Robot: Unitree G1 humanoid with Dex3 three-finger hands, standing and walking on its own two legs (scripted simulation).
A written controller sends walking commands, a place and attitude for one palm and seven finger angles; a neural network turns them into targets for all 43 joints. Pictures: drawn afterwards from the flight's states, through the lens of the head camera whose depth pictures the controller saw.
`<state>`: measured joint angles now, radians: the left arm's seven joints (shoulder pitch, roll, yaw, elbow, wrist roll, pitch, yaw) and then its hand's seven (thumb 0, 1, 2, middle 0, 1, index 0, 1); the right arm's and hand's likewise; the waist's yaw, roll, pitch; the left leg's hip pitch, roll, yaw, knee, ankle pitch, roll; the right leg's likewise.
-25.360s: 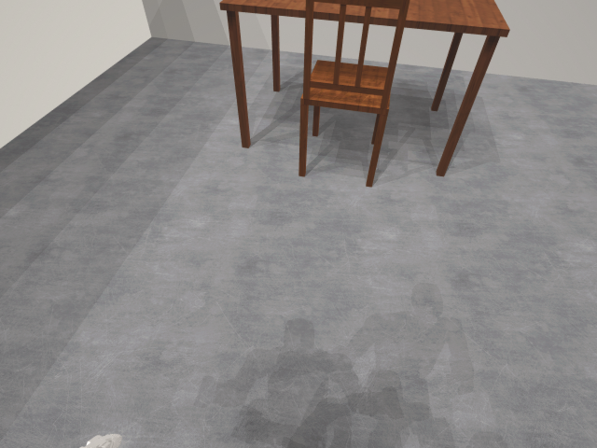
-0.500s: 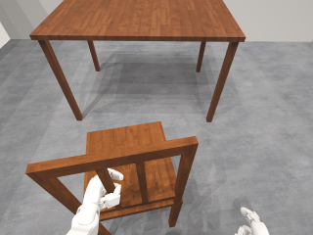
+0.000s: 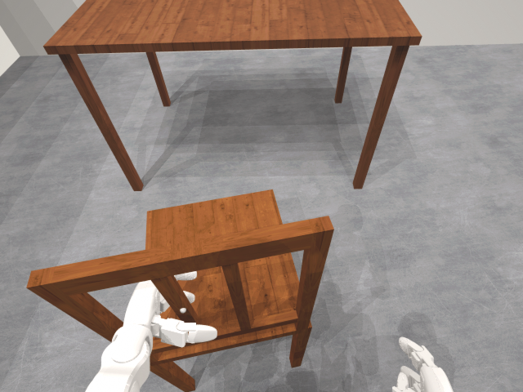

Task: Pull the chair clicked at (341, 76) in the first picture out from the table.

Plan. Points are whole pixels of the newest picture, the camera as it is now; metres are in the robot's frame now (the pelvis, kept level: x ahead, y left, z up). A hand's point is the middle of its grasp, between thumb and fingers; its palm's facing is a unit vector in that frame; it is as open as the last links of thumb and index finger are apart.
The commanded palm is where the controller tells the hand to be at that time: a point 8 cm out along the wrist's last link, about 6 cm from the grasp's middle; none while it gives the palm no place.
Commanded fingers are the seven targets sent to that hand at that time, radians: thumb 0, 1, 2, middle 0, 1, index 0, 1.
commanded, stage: open the thumb and straighten the fingers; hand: left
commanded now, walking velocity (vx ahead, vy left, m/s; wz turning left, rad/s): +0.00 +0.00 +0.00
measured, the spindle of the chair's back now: (184, 309) +0.27 +0.15 -0.07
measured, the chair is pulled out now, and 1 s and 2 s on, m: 0.66 0.66 0.66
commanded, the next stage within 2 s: draw the fingers out of the gap in 0.36 s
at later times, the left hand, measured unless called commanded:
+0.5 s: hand (181, 320) +0.24 +0.14 -0.04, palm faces -0.01 -0.99 -0.15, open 17.4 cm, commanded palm +0.22 +0.20 -0.02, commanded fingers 0.00 -0.55 0.20 0.00 0.00 0.00 0.00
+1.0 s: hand (160, 366) +0.18 +0.16 -0.04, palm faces +0.02 -0.99 -0.16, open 17.5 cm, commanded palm +0.14 +0.21 -0.02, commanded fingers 0.00 -0.55 0.20 0.00 0.00 0.00 0.00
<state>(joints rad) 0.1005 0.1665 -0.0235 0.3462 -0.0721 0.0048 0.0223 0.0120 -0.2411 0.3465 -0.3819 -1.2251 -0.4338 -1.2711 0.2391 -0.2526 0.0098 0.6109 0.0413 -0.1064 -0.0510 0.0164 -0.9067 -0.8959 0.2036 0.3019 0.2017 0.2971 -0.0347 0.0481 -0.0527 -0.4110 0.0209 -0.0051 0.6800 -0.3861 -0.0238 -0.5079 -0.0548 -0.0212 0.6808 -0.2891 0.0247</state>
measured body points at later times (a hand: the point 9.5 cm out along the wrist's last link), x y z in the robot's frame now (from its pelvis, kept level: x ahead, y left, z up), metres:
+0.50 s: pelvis +0.01 -0.01 -0.02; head +0.05 -0.03 +0.43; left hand +0.24 +0.19 -0.03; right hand +0.19 -0.25 -0.10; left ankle -0.03 +0.14 -0.72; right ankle +0.03 -0.14 -0.72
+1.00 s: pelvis +0.00 +0.00 -0.02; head +0.03 -0.01 +0.42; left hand +0.17 +0.21 -0.03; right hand +0.18 -0.23 -0.10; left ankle -0.03 +0.14 -0.72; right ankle +0.03 -0.14 -0.72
